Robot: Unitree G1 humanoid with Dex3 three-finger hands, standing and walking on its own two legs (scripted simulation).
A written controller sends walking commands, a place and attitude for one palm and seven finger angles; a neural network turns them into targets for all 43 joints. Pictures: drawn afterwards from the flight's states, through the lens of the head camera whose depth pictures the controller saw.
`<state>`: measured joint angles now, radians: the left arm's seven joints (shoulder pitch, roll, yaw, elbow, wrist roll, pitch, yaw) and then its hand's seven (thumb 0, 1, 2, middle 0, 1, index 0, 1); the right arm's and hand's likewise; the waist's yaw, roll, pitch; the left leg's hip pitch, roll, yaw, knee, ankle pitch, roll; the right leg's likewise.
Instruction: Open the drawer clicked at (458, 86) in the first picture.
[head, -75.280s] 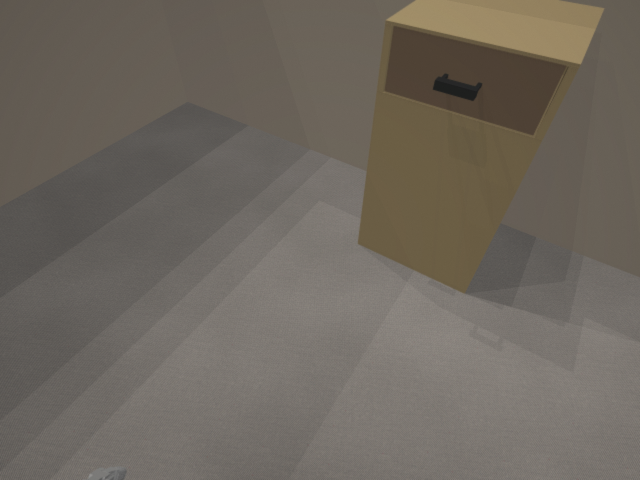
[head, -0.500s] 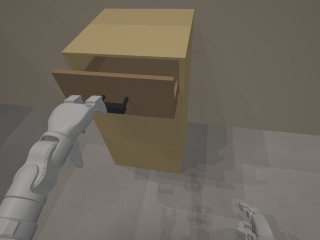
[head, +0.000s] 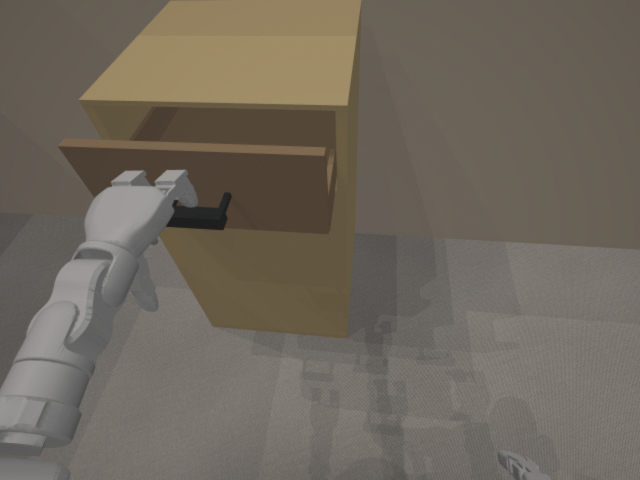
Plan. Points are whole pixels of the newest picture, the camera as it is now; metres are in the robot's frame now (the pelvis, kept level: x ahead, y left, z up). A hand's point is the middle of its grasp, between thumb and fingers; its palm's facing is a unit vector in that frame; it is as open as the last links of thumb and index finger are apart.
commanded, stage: move the hooked fingers above the handle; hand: left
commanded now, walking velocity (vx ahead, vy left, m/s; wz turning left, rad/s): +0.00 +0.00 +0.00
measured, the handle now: (196, 207) +0.50 +0.25 +0.02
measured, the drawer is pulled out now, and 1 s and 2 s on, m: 0.12 0.12 0.12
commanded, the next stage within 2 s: none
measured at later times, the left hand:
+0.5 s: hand (162, 223) +0.41 +0.26 +0.08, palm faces -0.05 -0.02 -1.00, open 13.8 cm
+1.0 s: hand (179, 206) +0.45 +0.25 +0.08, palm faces -0.04 -0.04 -1.00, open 13.8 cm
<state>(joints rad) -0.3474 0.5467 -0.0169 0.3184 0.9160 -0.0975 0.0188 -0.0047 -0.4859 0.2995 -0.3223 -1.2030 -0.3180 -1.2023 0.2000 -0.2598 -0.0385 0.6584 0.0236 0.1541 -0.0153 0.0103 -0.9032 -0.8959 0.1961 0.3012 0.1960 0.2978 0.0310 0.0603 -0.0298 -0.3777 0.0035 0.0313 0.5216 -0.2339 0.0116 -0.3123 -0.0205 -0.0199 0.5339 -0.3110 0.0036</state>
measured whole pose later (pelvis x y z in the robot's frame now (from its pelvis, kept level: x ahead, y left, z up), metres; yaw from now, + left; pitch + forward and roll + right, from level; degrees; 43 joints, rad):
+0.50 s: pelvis +0.00 +0.00 -0.01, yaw +0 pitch +9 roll +0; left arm -0.55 0.58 -0.02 0.62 0.97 -0.15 0.03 0.00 -0.49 0.30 -0.32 -1.20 -0.32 -1.20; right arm 0.25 -0.26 -0.06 0.66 0.03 0.17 -0.03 0.01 -0.90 -0.90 0.20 0.30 0.20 0.30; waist -0.01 0.04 -0.07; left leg -0.48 0.02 0.03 0.61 -0.28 0.01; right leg -0.41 -0.01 -0.02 0.61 -0.35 0.00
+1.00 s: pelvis +0.00 +0.01 -0.01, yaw -2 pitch +12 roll -1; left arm -0.67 0.59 0.02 0.78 1.01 -0.21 0.08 -0.01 -0.48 0.30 -0.32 -1.20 -0.32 -1.20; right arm 0.33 -0.26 -0.07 0.68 0.02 0.19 -0.03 0.01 -0.90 -0.90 0.20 0.30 0.20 0.30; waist -0.06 0.04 -0.09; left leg -0.57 0.03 0.05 0.66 -0.30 0.02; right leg -0.50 0.00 0.00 0.64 -0.35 0.01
